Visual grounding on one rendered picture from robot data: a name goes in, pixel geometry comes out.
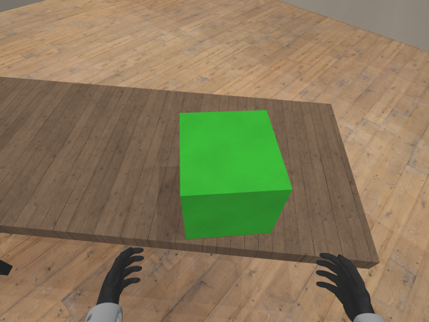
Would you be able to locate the robot left forearm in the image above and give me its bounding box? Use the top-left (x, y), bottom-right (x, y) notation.
top-left (85, 303), bottom-right (123, 322)

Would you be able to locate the right robot hand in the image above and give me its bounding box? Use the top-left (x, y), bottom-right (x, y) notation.
top-left (316, 253), bottom-right (375, 322)

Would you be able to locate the table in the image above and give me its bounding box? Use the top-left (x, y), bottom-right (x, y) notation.
top-left (0, 76), bottom-right (379, 276)

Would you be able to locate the left robot hand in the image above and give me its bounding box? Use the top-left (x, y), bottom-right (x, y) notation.
top-left (97, 247), bottom-right (144, 305)

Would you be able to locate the carton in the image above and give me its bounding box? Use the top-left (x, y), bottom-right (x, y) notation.
top-left (180, 110), bottom-right (292, 239)

